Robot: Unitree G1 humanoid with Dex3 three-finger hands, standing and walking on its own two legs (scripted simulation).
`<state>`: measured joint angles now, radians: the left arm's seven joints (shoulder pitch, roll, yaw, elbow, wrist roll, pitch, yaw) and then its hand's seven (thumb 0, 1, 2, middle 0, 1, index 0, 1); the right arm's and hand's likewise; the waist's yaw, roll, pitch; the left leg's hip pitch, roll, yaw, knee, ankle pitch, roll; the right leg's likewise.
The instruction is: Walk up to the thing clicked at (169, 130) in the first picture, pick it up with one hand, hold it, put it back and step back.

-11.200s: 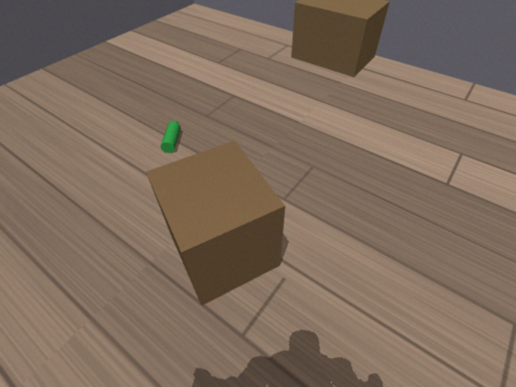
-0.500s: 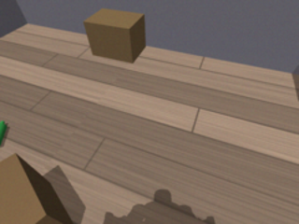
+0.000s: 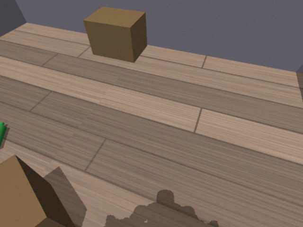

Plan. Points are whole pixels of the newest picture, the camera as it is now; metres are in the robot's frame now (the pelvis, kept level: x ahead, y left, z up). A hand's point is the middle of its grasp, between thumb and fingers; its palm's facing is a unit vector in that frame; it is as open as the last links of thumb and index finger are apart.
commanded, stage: stand
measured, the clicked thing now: out of the picture +0.88 +1.29 -0.74
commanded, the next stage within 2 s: walk up in 0.60 s
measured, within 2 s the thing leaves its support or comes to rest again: neither
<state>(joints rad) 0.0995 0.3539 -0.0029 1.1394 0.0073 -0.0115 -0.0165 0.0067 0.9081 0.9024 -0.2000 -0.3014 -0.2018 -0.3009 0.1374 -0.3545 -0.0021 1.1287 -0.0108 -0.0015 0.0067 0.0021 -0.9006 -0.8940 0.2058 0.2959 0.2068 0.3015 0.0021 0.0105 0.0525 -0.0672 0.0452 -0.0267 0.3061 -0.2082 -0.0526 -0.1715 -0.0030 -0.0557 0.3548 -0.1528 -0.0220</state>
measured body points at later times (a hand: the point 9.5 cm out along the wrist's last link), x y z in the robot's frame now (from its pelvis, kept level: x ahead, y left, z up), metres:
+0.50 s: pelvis +0.01 +0.00 +0.00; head +0.02 -0.01 +0.45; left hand +0.09 +0.30 -0.13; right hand +0.08 -0.30 -0.14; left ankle -0.02 +0.16 -0.75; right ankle +0.03 -0.10 -0.75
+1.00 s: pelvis +0.09 +0.08 -0.03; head +0.07 +0.12 +0.42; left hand +0.11 +0.43 -0.16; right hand +0.17 -0.27 -0.10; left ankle +0.15 +0.19 -0.75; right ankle +0.04 -0.08 -0.71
